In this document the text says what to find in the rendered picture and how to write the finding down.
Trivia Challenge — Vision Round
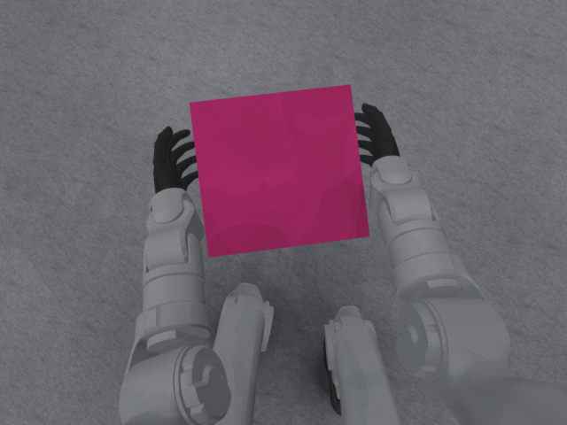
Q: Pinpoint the left robot forearm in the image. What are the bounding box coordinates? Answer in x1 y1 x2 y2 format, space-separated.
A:
119 188 212 409

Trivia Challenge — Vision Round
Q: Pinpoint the right robot upper arm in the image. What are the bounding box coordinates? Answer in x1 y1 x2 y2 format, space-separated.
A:
395 297 567 425

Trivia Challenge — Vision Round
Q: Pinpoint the carton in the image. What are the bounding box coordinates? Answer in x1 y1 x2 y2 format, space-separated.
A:
190 84 369 258

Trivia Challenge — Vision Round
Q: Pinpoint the left robot hand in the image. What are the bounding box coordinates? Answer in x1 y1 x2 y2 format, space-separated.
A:
153 126 198 194

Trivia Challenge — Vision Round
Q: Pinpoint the robot left shin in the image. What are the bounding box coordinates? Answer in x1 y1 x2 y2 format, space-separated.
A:
217 283 264 330

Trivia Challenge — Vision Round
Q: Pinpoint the right robot hand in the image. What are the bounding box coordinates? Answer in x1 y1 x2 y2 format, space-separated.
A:
354 104 400 166

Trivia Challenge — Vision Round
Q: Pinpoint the left robot upper arm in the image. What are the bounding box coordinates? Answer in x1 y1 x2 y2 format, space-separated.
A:
120 344 231 425

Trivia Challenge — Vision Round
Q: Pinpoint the right robot forearm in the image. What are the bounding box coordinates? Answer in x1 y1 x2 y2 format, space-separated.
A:
369 156 511 357

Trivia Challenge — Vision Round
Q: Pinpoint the right robot thigh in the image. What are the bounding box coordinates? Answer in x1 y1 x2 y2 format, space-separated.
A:
324 315 403 425

